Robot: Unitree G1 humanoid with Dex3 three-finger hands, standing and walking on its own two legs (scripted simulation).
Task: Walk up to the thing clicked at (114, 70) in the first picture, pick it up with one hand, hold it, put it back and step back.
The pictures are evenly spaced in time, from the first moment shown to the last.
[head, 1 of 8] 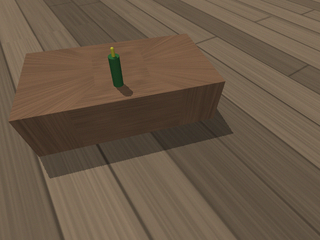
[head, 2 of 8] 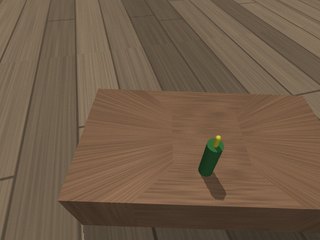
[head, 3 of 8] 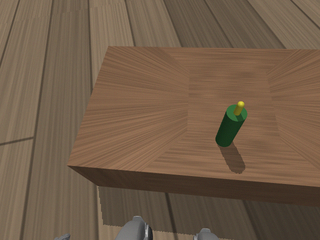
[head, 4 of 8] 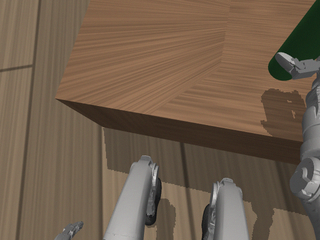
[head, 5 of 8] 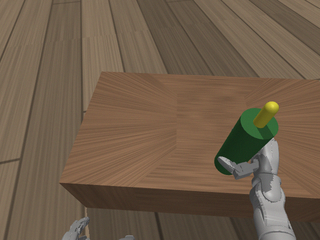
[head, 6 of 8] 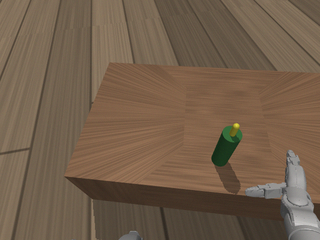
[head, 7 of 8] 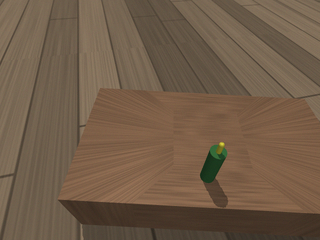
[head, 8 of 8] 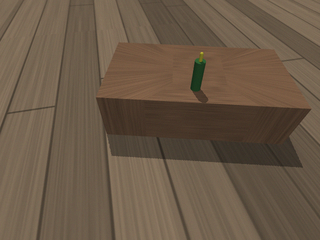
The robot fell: no
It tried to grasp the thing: yes
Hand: right
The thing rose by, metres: 0.32
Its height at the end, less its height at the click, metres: +0.00
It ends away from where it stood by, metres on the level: 0.02
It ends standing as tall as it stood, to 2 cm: yes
